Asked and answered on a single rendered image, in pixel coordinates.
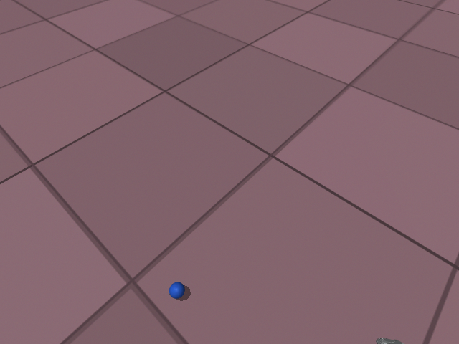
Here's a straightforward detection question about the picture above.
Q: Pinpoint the ball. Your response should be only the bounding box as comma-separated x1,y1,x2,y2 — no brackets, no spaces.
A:
169,282,185,299

